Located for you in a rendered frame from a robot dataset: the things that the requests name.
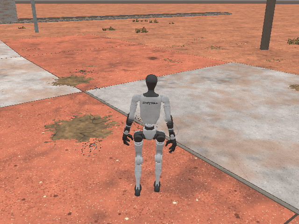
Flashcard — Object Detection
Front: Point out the robot left forearm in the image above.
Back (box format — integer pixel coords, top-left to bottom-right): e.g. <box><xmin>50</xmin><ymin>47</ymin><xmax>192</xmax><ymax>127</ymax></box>
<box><xmin>123</xmin><ymin>114</ymin><xmax>133</xmax><ymax>135</ymax></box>

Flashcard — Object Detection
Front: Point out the robot left foot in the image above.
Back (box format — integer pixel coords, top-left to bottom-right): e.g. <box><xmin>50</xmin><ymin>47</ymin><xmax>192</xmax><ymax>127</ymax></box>
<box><xmin>135</xmin><ymin>184</ymin><xmax>142</xmax><ymax>196</ymax></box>

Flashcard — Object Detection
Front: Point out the left robot upper arm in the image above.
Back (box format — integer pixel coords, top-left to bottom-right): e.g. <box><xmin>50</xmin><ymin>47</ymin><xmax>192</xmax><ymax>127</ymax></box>
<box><xmin>128</xmin><ymin>94</ymin><xmax>141</xmax><ymax>120</ymax></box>

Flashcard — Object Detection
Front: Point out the robot right shin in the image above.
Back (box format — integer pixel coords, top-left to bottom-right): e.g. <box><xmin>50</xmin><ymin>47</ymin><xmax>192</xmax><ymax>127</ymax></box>
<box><xmin>155</xmin><ymin>155</ymin><xmax>162</xmax><ymax>186</ymax></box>

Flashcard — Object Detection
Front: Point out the robot right forearm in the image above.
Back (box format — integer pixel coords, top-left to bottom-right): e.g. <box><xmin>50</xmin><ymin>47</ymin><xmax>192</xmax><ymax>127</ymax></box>
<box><xmin>166</xmin><ymin>116</ymin><xmax>176</xmax><ymax>140</ymax></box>

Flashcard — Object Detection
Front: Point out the robot left hand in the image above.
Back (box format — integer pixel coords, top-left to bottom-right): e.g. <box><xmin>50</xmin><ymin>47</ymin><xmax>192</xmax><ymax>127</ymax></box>
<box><xmin>122</xmin><ymin>133</ymin><xmax>133</xmax><ymax>146</ymax></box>

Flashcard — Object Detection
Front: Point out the right robot upper arm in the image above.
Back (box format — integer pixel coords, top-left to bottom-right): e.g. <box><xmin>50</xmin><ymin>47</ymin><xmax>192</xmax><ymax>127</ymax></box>
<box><xmin>161</xmin><ymin>95</ymin><xmax>171</xmax><ymax>122</ymax></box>

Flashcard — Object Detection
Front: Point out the robot right hand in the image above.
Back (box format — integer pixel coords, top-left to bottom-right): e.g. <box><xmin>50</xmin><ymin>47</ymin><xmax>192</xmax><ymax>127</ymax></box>
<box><xmin>165</xmin><ymin>139</ymin><xmax>177</xmax><ymax>153</ymax></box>

